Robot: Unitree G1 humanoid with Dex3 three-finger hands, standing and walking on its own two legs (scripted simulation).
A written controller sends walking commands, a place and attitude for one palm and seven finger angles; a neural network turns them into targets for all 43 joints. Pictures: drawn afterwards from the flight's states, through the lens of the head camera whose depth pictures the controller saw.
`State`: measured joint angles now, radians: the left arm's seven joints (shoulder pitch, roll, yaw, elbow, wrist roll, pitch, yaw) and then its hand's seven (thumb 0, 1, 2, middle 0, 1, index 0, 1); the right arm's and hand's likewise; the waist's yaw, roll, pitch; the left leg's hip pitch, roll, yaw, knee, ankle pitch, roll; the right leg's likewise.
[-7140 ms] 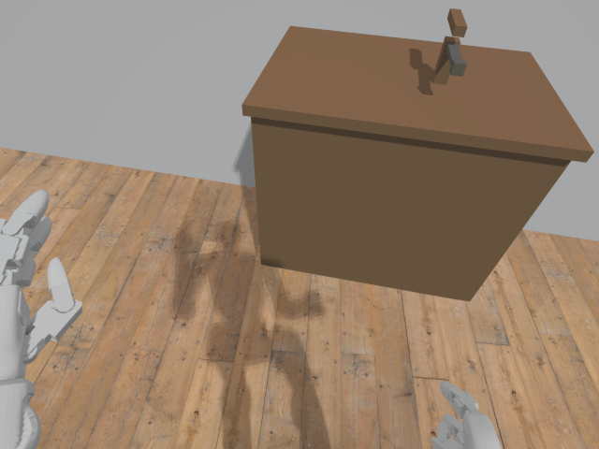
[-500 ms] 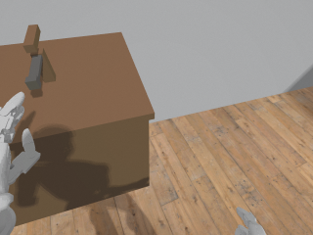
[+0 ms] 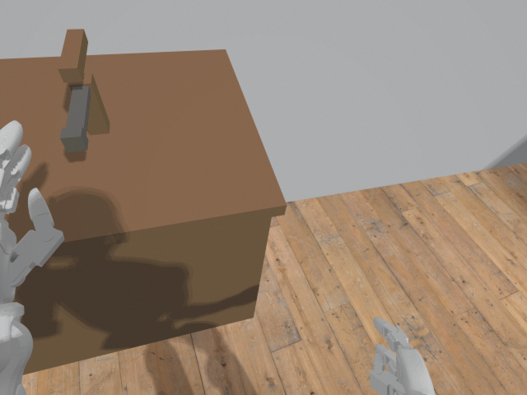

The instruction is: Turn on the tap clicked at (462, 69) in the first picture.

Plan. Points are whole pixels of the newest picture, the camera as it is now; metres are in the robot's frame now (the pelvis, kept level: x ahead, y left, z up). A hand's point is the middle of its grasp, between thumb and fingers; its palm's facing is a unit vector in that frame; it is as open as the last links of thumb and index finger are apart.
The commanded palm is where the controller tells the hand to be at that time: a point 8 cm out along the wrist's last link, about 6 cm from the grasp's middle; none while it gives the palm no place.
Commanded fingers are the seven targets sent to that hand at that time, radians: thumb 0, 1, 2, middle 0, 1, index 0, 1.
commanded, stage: shuffle to correct the standing spot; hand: left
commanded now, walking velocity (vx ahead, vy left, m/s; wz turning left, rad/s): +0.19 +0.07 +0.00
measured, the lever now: (74, 139) +0.42 +0.35 +0.13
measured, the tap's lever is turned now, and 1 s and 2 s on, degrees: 0 0 0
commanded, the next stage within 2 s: come to a stop and stand still in 1.06 s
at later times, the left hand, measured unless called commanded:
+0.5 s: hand (92, 208) +0.27 +0.25 +0.16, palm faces +0.39 -0.85 -0.36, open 7.4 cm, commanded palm +0.21 +0.28 +0.18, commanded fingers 0.00 0.90 0.90 -0.20 -0.30 -0.20 -0.30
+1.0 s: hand (56, 206) +0.26 +0.28 +0.17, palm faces +0.43 -0.83 -0.35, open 7.4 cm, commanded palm +0.20 +0.31 +0.18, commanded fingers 0.00 0.90 0.90 -0.20 -0.30 -0.20 -0.30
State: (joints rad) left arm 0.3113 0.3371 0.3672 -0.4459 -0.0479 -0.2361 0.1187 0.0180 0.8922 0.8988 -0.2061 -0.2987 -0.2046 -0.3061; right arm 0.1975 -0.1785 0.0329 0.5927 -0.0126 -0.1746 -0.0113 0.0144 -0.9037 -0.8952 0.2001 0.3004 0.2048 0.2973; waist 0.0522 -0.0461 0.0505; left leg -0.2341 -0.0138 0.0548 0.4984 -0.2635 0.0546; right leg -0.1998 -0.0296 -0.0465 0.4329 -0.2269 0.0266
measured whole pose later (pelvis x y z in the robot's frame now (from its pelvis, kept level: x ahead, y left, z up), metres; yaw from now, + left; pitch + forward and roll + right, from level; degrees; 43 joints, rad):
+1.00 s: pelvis +0.04 +0.03 -0.02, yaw -1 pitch -4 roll +0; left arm 0.35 0.37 0.40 -0.47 -0.04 -0.22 0.13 0.02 0.89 0.90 -0.21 -0.30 -0.21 -0.31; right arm 0.19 -0.16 -0.01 0.59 0.00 -0.09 -0.02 0.01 -0.91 -0.90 0.20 0.30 0.20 0.30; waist 0.01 -0.03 0.09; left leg -0.34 -0.02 0.03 0.70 -0.29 0.05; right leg -0.41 -0.02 0.00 1.12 -0.51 0.00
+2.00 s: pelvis +0.08 +0.11 +0.00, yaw -1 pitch -3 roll -3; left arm 0.35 0.33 0.35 -0.49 -0.04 -0.20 0.12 0.02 0.89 0.90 -0.21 -0.30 -0.20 -0.31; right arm 0.20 -0.16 0.03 0.59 -0.01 -0.10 0.00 0.01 -0.90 -0.90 0.20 0.30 0.21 0.30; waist 0.05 -0.03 0.12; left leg -0.19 -0.06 0.06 0.53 -0.29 0.10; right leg -0.19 -0.04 -0.07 0.44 -0.20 0.00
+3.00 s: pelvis +0.08 +0.07 -0.01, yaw +1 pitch +1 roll +0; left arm 0.13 0.56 0.51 -0.32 -0.04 -0.26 0.13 0.02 0.89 0.90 -0.21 -0.30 -0.21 -0.31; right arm 0.20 -0.21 0.05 0.56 -0.01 -0.10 0.00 0.01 -0.91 -0.90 0.20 0.30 0.20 0.30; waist 0.04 -0.03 0.08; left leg -0.28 -0.05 0.02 0.55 -0.29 0.05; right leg -0.30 -0.01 -0.06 0.54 -0.25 -0.01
